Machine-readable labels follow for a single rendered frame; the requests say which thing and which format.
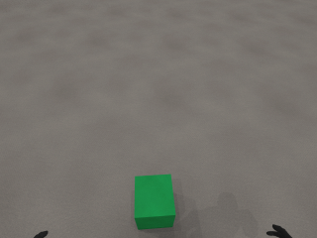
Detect robot right hand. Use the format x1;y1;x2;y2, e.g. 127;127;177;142
266;224;292;238

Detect carton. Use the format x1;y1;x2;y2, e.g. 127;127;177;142
134;174;176;230

